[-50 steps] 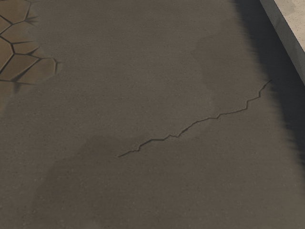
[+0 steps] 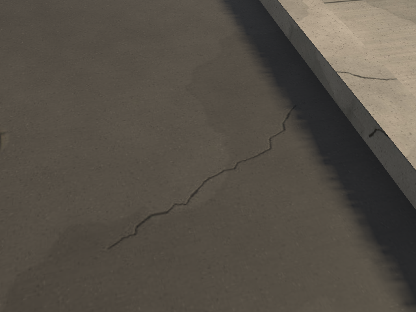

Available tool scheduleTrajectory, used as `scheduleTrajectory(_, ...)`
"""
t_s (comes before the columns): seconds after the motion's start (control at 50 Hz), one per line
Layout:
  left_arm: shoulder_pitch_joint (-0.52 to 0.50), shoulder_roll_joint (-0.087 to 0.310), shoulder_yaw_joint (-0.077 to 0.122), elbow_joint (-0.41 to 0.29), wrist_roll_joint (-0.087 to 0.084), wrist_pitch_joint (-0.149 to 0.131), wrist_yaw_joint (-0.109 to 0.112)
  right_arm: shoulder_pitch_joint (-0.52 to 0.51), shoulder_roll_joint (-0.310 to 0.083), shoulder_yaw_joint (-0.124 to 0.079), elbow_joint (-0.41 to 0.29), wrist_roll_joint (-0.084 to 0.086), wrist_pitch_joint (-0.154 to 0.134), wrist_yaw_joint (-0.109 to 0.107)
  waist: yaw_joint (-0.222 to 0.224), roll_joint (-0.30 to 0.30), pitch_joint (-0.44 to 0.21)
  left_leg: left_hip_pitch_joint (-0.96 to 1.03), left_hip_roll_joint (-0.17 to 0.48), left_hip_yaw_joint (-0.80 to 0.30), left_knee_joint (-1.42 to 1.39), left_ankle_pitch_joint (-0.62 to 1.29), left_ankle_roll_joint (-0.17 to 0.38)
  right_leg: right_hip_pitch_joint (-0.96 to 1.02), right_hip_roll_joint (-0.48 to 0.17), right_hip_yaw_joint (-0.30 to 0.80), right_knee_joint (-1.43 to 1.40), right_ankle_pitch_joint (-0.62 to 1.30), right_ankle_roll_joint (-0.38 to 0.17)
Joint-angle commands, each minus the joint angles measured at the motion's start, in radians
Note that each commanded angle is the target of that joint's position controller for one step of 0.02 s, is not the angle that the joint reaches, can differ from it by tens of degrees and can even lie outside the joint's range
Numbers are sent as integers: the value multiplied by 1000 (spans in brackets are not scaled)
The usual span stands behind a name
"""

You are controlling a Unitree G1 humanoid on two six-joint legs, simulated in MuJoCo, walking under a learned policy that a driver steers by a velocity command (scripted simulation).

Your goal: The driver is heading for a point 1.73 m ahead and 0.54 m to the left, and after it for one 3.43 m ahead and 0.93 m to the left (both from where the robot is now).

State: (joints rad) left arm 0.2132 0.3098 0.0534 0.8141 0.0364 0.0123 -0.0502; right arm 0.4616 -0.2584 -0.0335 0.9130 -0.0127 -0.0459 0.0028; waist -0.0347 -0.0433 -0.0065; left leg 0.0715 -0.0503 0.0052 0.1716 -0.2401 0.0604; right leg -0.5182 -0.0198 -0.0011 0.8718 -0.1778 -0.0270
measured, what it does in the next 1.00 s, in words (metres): goes down, turning left: right foot 0.15 m lower, then left foot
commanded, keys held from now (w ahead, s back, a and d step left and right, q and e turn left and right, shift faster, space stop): w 0.22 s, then w+q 0.78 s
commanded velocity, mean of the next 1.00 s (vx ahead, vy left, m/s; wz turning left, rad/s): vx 0.48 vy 0.00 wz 0.33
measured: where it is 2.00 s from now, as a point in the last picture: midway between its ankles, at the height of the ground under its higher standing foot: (165, 221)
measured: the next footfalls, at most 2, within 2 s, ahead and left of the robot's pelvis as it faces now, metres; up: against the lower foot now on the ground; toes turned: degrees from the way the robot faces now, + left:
right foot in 0.38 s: +0.40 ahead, -0.22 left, -0.15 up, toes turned -3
left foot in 0.86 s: +0.61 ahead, +0.00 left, -0.15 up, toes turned +22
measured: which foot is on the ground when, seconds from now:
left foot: down 0.00-0.38, up 0.40-0.84, down 0.86-1.00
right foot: up 0.00-0.36, down 0.38-0.84, up 0.86-1.00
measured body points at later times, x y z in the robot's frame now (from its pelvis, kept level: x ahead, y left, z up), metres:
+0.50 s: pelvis +0.30 -0.12 -0.17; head +0.36 -0.15 +0.27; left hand +0.40 +0.13 -0.29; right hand +0.27 -0.40 -0.32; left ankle +0.13 +0.04 -0.67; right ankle +0.36 -0.22 -0.90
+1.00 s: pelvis +0.55 -0.07 -0.16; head +0.57 -0.04 +0.29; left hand +0.54 +0.20 -0.30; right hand +0.74 -0.29 -0.28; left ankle +0.57 -0.02 -0.90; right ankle +0.56 -0.22 -0.81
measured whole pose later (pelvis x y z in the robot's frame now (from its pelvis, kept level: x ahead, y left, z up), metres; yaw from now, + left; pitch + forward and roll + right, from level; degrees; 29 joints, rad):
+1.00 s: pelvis +0.55 -0.07 -0.16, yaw +22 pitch -1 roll -1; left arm 0.22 0.23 0.04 0.86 0.04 -0.05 -0.01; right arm 0.20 -0.26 -0.07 0.90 -0.01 -0.01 0.01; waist 0.01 -0.02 0.07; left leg -0.28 -0.11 0.04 0.49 -0.20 0.13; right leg -0.45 -0.09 -0.03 1.17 -0.36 0.00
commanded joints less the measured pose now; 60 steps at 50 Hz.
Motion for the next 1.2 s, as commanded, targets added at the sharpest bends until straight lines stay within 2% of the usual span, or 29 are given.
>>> scheduleTrajectory(0.02, -113, 64, 13, -70, 5, -16, -3, 19, -139, -33, -30, -12, -37, -1, -8, 121, 107, -33, 273, -145, -76, 204, 176, -180, -35, -20, 112, 114, 5)
scheduleTrajectory(0.08, -172, 66, 15, -73, 18, -25, -11, 57, -138, -33, -10, -8, -43, -2, -21, 118, 130, 3, 275, -113, -1, 341, 164, -234, -47, -30, 90, 157, -6)
scheduleTrajectory(0.12, -287, 112, 36, -111, 1, -41, -2, 149, -163, -42, 37, -19, -58, -24, -71, 157, 156, 246, 298, -178, 46, 244, 140, -504, -71, 67, 32, 166, 1)
scheduleTrajectory(0.16, -353, 97, 31, -129, 5, -58, -4, 160, -165, -46, 49, -28, -67, -34, -85, 149, 199, 266, 306, -187, 67, 229, 140, -557, -89, 75, -46, 180, 6)
scheduleTrajectory(0.2, -371, 65, 15, -138, -2, -69, -19, 47, -149, -41, 33, -33, -89, -36, -56, 112, 233, 31, 235, -109, 39, 131, 104, -318, -99, 29, -289, 409, 14)
scheduleTrajectory(0.24, -356, 13, 2, -124, -8, -70, -43, 20, -112, -25, 36, -7, -91, -28, -64, 57, 213, -191, 216, -76, 49, 53, 86, 18, -82, -1, -409, 652, -14)
scheduleTrajectory(0.3, -267, 39, 5, -64, -5, -65, -20, 22, -123, -20, 45, -13, -70, -38, -62, 74, 169, -97, 183, -87, 274, 104, 68, 99, -95, 25, -498, 689, -9)
scheduleTrajectory(0.34, -57, 85, 20, 32, 5, -81, 14, 58, -133, -22, 64, -36, -37, -54, -6, 58, 43, 10, 149, -120, 648, 240, 66, 244, -101, 26, -574, 683, -4)
scheduleTrajectory(0.36, 140, 116, 34, 98, 16, -87, 26, 47, -150, -29, 66, -27, -17, -52, 88, 9, -46, -102, 105, -92, 943, 237, 53, 501, -86, -23, -611, 726, 15)
scheduleTrajectory(0.38, 283, 165, 53, 145, 37, -89, 27, 72, -128, -38, 83, -1, -13, -49, 158, -120, -130, -301, 21, -76, 1303, -167, 43, 749, -138, -8, -567, 725, 31)
scheduleTrajectory(0.4, 328, 209, 38, 137, 59, -101, 13, 265, -33, -33, 120, 53, -20, -51, 42, -297, -254, -669, -15, -129, 1704, -746, 5, 1088, -318, 55, -89, 1418, 36)
scheduleTrajectory(0.42, 387, 190, 47, 127, 4, -84, 1, 283, -51, -27, 116, 76, -37, -63, 85, -268, -419, -834, 18, -190, 1728, -608, 12, 1196, -454, 210, -43, 1459, -38)
scheduleTrajectory(0.44, 350, 190, 57, 126, -9, -67, 0, 194, -79, -27, 102, 64, -33, -68, 106, -179, -428, -887, 63, -118, 1695, -461, 6, 1067, -479, 308, -228, 910, -90)
scheduleTrajectory(0.46, 252, 171, 53, 107, 6, -61, 20, 104, -69, -24, 81, 30, -17, -57, 74, -190, -338, -893, 93, -50, 1669, -328, -12, 843, -475, 373, -393, 396, -130)
scheduleTrajectory(0.48, 146, 102, 33, 63, 11, -73, 36, -5, -83, -24, 61, -19, 4, -35, 72, -114, -221, -835, 133, -41, 1598, -201, 1, 608, -430, 325, -486, 107, -142)
scheduleTrajectory(0.5, 127, 102, 29, 63, 8, -84, 46, -54, -69, -26, 43, -37, 26, -13, 56, -139, -140, -794, 140, -17, 1610, -192, 3, 440, -440, 326, -523, 80, -171)
scheduleTrajectory(0.52, 59, 56, 14, 62, -7, -101, 42, -97, -64, -32, 27, -36, 35, 3, -3, -62, -45, -744, 186, -62, 1377, -46, 9, 292, -381, 202, -565, 77, -113)
scheduleTrajectory(0.56, 47, 64, 18, 90, -10, -125, 46, -186, -3, -19, -17, -25, 52, 33, -29, -108, 71, -675, 176, -41, 1139, 90, -21, 119, -316, 95, -667, 45, -122)
scheduleTrajectory(0.62, 97, -12, 2, 109, -19, -136, 55, -238, 6, -11, -40, -30, 33, 46, -27, -77, 61, -694, 170, -39, 881, 192, -8, 238, -300, -21, -626, 328, -137)
scheduleTrajectory(0.76, 200, 51, 19, 136, -15, -99, 69, -460, 0, -6, -123, -25, 31, 70, 36, -1, 107, -615, 98, 101, 534, 137, 83, 471, -298, -178, -604, 422, -94)
scheduleTrajectory(0.82, 234, 93, 29, 143, -2, -71, 72, -372, -24, -24, -112, -26, 26, 58, 6, 3, 28, -470, -8, 163, 469, -47, 126, 560, -286, -238, -316, 747, -88)
scheduleTrajectory(0.84, 213, 107, 32, 131, -1, -61, 69, -231, -43, -38, -68, -30, 17, 47, -60, 21, -46, -299, -43, 155, 390, -22, 158, 505, -263, -267, -94, 736, -63)
scheduleTrajectory(0.86, 215, 79, 22, 95, -7, -60, 66, -78, -150, -74, -36, -46, 11, 32, -114, 132, -155, -53, 121, -115, 309, -127, 225, 290, -224, -281, 229, 449, -23)
scheduleTrajectory(0.88, 207, -30, 0, 9, -11, -71, 38, -82, -270, -96, -55, -28, 21, 24, -43, 348, -223, 230, 408, -710, 160, -165, 392, -173, 20, -178, 557, -415, 38)
scheduleTrajectory(0.9, 16, 69, 18, -18, 3, -78, 38, -40, -242, -91, -45, -4, 38, 17, -116, 137, -149, 212, 388, -730, 77, -213, 353, -326, -1, 4, 555, -352, 26)
scheduleTrajectory(0.94, 24, 48, 15, -14, -18, -96, 38, -166, -162, -71, -43, 4, 39, 6, -10, 45, 38, -58, 323, -478, 68, 16, 271, -248, -89, 19, 376, -179, 14)
scheduleTrajectory(0.98, 87, 28, 11, 15, 7, -67, 42, -244, -122, -58, -60, 11, 18, 1, 61, 65, 37, -213, 233, -331, 56, 228, 227, -71, -108, 22, 268, -144, 36)
scheduleTrajectory(1.04, 55, 11, 12, 3, 13, -35, 36, -207, -148, -65, -49, 13, -10, 6, 72, 55, 18, -249, 178, -262, 51, 362, 225, -38, -86, 1, 183, -80, 63)
scheduleTrajectory(1.2, -235, 18, 7, -92, 0, -41, 31, -37, -156, -73, -23, 8, -10, 0, -36, 101, 65, -129, 168, -324, 54, 266, 192, -169, -52, 21, -120, 131, 88)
